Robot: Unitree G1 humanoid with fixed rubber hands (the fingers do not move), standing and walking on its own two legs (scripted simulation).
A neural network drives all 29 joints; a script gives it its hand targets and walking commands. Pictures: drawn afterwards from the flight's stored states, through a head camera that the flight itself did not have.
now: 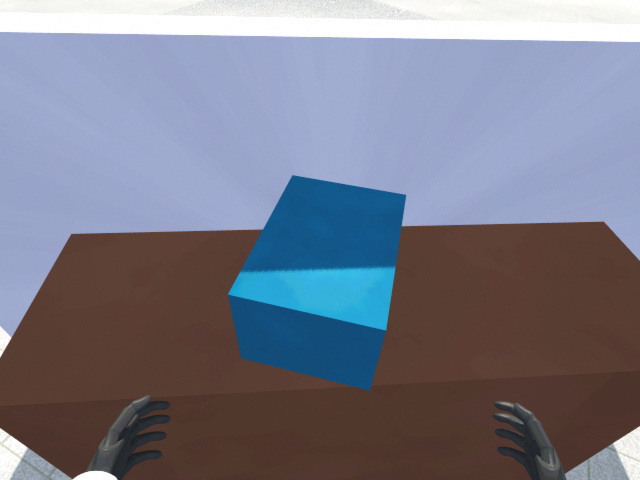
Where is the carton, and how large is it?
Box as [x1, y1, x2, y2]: [228, 175, 405, 390]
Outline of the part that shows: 292,175 228,293 241,357 369,390 386,327 405,195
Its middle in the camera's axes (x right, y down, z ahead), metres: +0.01 +0.05 +0.64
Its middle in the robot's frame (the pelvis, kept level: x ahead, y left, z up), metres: +0.45 +0.00 +0.00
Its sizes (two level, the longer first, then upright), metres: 0.285 0.206 0.161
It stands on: a pedestal, 0.69 m high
